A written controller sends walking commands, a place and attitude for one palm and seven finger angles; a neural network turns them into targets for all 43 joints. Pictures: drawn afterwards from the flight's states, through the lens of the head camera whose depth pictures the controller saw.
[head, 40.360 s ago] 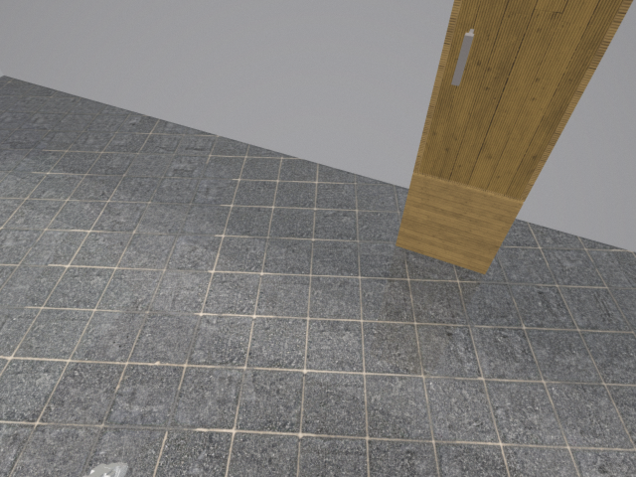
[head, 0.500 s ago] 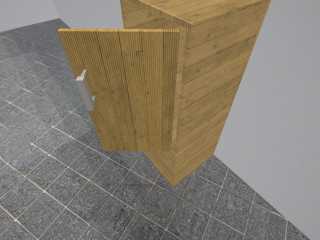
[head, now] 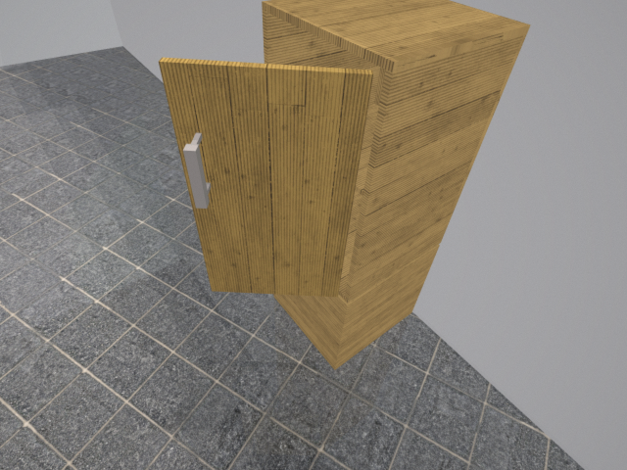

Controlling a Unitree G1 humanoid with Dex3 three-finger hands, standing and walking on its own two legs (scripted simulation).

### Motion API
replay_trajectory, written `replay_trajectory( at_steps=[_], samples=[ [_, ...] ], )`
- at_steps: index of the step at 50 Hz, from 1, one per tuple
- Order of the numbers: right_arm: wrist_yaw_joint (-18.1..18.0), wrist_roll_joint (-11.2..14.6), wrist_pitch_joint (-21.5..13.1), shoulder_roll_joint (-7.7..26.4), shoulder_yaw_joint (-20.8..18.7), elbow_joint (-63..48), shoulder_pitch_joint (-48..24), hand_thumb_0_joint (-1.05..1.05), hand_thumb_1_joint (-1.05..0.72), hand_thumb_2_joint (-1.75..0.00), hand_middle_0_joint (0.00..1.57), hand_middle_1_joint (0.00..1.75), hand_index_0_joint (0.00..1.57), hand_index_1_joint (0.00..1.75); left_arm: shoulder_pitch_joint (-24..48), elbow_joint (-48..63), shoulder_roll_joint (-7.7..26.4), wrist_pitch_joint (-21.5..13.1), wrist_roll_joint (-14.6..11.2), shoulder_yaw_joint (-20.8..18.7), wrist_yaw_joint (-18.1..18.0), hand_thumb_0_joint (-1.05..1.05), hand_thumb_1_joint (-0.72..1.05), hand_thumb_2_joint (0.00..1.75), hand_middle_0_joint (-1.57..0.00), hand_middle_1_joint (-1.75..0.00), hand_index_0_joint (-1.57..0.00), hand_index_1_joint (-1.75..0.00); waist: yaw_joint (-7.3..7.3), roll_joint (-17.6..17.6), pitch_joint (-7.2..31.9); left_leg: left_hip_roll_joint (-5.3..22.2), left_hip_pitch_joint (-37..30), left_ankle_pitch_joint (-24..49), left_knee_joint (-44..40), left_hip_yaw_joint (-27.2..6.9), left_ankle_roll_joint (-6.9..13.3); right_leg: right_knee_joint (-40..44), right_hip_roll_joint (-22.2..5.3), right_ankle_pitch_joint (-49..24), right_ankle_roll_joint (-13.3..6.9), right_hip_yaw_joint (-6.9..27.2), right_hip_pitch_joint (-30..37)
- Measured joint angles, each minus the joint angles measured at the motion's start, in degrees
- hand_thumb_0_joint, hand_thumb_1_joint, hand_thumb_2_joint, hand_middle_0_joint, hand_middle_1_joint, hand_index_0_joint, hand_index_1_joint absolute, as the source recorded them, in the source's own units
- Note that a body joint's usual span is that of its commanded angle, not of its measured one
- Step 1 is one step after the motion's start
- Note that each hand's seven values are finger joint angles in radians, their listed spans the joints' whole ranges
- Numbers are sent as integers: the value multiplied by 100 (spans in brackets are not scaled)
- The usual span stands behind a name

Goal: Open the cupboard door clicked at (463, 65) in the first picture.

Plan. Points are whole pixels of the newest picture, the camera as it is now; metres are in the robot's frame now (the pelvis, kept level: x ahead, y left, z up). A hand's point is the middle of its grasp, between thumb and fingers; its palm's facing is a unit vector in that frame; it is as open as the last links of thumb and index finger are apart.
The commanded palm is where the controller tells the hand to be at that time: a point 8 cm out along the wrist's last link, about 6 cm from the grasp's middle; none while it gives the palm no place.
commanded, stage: come to a stop and stand still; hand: left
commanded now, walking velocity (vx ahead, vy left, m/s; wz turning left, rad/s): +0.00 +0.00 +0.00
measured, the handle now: (200, 171) +0.59 +0.25 +0.06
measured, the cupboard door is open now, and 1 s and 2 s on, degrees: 51 51 51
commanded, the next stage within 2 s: look again from close up in 0.54 s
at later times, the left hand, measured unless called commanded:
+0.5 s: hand out of the picture -0.07 +0.17 -0.18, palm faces +0.05 -0.99 -0.11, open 7.4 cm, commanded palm none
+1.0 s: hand out of the picture -0.10 +0.17 -0.18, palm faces +0.07 -0.99 -0.13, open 7.4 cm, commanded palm none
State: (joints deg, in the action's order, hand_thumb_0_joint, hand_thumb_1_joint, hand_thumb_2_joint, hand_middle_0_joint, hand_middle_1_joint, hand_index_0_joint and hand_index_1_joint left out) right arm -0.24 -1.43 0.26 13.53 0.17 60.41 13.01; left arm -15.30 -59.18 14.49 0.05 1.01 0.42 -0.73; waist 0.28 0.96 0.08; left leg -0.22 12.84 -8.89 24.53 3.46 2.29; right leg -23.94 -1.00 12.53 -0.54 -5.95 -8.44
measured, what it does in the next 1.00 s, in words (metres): stands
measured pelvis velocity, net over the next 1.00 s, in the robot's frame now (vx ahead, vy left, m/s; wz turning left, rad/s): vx -0.04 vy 0.03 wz -0.01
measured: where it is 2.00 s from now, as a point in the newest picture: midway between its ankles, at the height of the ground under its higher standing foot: outside the picture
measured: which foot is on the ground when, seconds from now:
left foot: down 0.00-1.00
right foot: down 0.00-1.00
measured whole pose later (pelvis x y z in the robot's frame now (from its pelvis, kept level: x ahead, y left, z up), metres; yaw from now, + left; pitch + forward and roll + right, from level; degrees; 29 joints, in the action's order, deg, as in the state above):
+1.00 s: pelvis -0.04 +0.03 +0.00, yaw +0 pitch -2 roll -1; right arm -1.0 -1.2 1.5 6.8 -2.0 63.2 18.6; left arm -25.7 -62.5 5.7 0.0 2.0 -1.1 -2.0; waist 0.5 0.3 0.9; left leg -2.1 17.4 -7.8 24.8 4.6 4.1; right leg -26.6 -1.6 13.1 0.8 -2.4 -14.4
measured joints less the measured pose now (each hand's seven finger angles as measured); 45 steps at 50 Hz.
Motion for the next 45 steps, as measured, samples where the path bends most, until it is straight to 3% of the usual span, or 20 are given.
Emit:
replay_trajectory(
  at_steps=[19, 45],
  samples=[
    [-55, 63, 71, -794, -68, 448, 628, 1, -91, -90, 20, 30, 20, 30, -772, -363, -824, 17, 42, -1, -128, 0, 91, 90, -20, -30, -20, -30, -24, 62, -108, -136, 195, 114, 4, 97, 189, -49, -147, -141, 174, 85, -226],
    [-85, 26, 104, -640, -219, 245, 536, 0, -91, -90, 20, 30, 20, 30, -1105, -371, -872, -1, 98, -149, -134, 0, 91, 90, -20, -30, -20, -30, 14, -76, 99, -168, 434, 144, 29, 131, 183, -254, -74, 14, 142, 326, -562]
  ],
)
